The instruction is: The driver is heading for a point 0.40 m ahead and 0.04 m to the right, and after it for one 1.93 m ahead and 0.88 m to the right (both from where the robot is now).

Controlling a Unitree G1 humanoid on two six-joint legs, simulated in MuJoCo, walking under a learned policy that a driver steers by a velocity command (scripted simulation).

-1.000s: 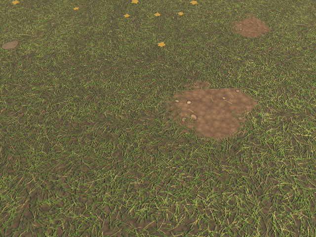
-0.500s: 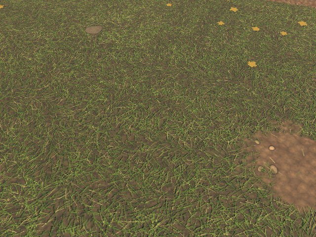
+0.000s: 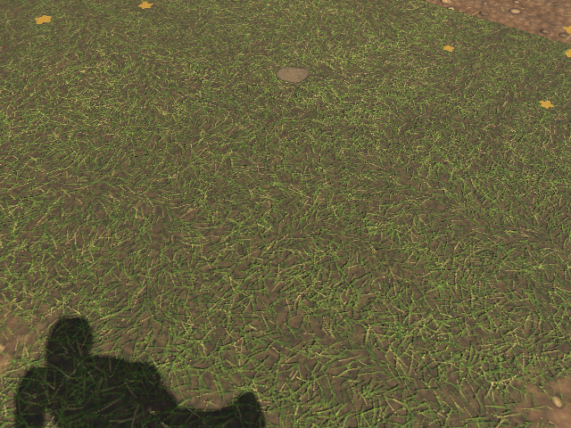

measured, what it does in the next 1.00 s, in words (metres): goes down, turning right: left foot, then right foot 0.17 m lower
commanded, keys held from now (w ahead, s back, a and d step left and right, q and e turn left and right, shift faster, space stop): w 0.26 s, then w+e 0.74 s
